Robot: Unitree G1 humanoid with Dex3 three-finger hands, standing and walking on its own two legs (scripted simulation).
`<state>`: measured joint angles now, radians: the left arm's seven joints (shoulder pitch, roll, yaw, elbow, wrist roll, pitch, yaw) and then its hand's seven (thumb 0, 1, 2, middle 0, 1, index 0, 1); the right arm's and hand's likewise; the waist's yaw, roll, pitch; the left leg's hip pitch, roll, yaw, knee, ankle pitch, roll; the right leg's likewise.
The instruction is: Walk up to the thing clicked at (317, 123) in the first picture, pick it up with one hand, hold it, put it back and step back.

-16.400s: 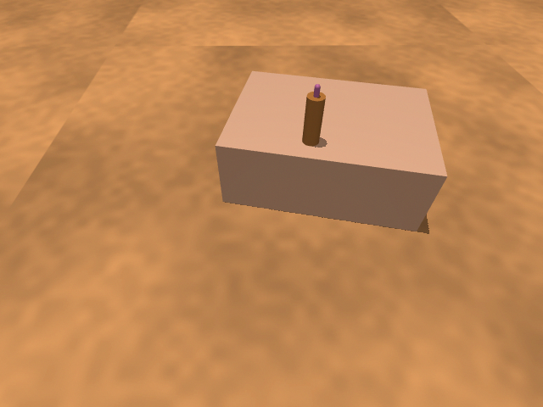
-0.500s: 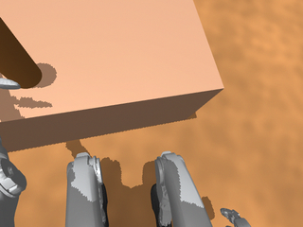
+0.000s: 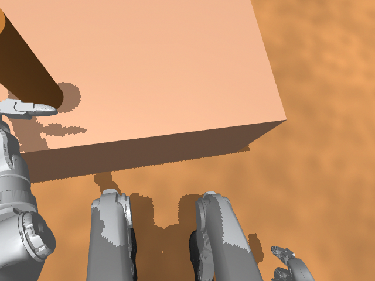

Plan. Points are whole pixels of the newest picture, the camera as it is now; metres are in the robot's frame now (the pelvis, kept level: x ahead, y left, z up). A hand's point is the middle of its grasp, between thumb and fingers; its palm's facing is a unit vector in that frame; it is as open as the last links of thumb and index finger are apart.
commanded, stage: close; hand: left
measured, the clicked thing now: (10, 61) +0.50 +0.32 +0.02
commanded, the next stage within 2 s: settle in 0.78 s
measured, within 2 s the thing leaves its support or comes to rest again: leaves its support in 1.48 s
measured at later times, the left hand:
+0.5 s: hand (16, 85) +0.47 +0.32 -0.01, palm faces +0.42 -0.91 -0.02, open 11.1 cm
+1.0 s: hand (12, 77) +0.49 +0.32 -0.01, palm faces +0.42 -0.91 -0.01, open 10.7 cm
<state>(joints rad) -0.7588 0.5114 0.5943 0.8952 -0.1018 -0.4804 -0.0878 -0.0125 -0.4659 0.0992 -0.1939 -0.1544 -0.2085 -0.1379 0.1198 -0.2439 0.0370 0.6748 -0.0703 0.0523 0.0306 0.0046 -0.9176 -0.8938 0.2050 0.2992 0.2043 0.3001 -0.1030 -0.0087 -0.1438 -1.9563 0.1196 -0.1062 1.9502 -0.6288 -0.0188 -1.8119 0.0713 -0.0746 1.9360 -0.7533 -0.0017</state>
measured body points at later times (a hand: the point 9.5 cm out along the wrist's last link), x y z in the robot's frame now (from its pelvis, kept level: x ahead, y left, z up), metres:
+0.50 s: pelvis -0.01 +0.00 -0.01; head +0.21 +0.06 +0.38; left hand +0.45 +0.36 +0.00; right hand +0.10 -0.26 -0.13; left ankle +0.08 +0.14 -0.44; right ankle +0.05 -0.12 -0.44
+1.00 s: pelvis -0.01 +0.00 -0.03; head +0.20 +0.05 +0.36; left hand +0.46 +0.37 +0.00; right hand +0.09 -0.27 -0.16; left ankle +0.08 +0.14 -0.44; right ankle +0.05 -0.12 -0.44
